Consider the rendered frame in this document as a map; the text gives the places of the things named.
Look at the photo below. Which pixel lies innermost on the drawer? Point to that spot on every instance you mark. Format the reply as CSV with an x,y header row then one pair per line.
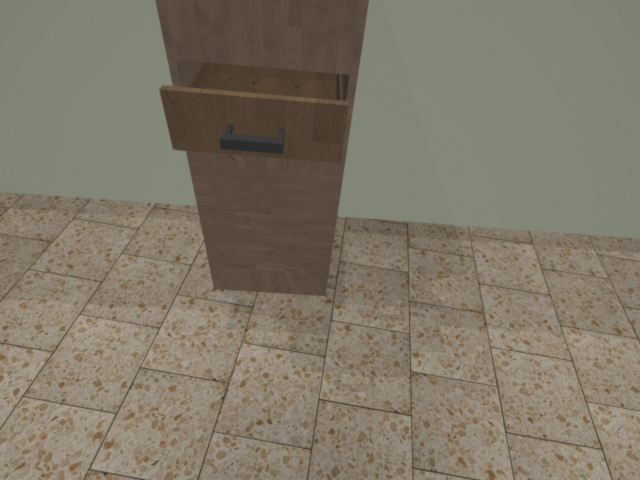
x,y
258,101

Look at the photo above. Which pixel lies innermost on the cabinet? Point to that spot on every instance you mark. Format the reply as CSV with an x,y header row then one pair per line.
x,y
268,223

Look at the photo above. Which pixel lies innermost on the handle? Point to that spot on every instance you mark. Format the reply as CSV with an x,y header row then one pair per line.
x,y
252,143

